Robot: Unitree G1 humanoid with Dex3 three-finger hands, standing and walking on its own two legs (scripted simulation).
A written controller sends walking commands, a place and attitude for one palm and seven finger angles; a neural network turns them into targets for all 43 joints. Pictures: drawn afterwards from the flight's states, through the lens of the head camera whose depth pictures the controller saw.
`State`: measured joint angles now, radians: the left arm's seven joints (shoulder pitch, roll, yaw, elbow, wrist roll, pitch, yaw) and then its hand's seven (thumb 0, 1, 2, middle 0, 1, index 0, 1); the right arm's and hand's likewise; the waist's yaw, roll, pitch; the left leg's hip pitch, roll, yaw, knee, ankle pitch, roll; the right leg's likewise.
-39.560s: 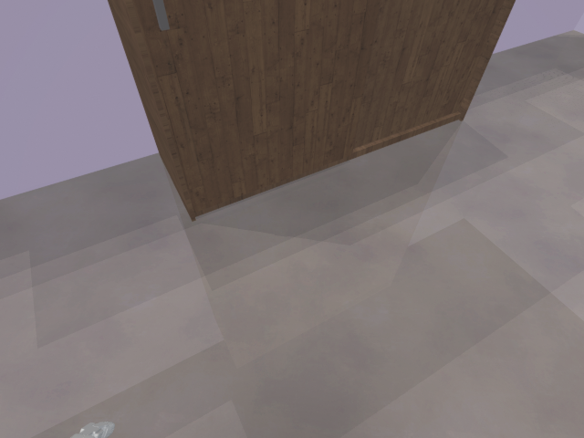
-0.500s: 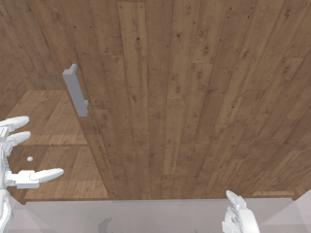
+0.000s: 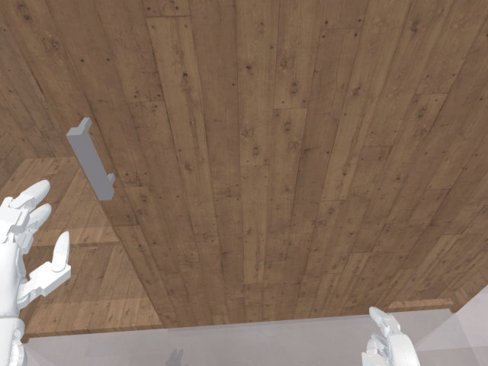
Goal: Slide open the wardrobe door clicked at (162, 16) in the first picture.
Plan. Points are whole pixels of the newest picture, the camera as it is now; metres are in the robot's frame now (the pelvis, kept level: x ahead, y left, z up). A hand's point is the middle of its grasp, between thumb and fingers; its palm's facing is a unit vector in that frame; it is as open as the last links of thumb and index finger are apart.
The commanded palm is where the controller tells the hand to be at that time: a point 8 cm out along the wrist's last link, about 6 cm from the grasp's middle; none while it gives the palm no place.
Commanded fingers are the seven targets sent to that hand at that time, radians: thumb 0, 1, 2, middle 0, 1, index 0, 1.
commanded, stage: draw the hand back to the body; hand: left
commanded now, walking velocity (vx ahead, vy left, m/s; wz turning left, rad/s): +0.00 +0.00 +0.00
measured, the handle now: (96, 159) +0.40 +0.33 +0.14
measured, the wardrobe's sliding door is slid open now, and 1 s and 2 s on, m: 0.55 0.55 0.55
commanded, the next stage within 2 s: step back with the hand held close in 0.32 s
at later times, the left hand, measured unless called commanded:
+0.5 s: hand (71, 254) +0.20 +0.25 +0.16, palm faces +0.45 -0.80 -0.40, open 7.4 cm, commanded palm +0.15 +0.29 +0.17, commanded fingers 0.00 0.90 0.90 -0.20 -0.30 -0.20 -0.30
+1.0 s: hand out of the picture +0.12 +0.31 +0.16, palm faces +0.44 -0.77 -0.47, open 7.4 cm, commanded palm +0.05 +0.34 +0.17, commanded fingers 0.00 0.90 0.90 -0.20 -0.30 -0.20 -0.30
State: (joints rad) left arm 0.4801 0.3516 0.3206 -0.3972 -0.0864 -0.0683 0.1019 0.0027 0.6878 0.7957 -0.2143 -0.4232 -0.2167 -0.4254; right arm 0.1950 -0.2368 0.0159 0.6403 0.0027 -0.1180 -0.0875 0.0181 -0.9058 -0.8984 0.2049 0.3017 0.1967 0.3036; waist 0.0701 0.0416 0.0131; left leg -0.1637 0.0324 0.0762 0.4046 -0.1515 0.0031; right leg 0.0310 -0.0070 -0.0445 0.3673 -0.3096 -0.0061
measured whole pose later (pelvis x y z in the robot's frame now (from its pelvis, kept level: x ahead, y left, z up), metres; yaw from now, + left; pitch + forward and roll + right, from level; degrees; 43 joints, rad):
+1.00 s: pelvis -0.07 +0.03 -0.01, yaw +4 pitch -1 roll -2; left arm 0.51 0.45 0.42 -0.49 -0.06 -0.17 0.12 0.01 0.89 0.89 -0.21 -0.30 -0.21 -0.31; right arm 0.22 -0.22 0.02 0.54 0.01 -0.03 -0.09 0.02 -0.91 -0.90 0.20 0.30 0.20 0.30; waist -0.01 0.02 0.03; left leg -0.40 0.00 0.03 0.46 -0.09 0.06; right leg -0.21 0.02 0.00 0.48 -0.29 0.01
